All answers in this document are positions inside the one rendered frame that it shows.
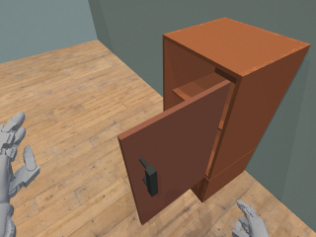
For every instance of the robot left forearm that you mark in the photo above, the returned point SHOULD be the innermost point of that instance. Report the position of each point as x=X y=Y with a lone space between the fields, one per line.
x=7 y=225

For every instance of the cupboard door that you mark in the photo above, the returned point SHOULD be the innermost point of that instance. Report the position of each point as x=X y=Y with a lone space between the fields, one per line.
x=178 y=144

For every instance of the right robot hand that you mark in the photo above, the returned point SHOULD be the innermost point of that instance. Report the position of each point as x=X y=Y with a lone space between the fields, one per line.
x=254 y=225

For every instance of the left robot hand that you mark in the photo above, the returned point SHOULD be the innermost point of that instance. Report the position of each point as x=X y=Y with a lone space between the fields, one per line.
x=10 y=138

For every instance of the handle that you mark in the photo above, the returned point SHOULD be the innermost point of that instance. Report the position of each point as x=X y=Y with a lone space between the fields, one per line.
x=150 y=179

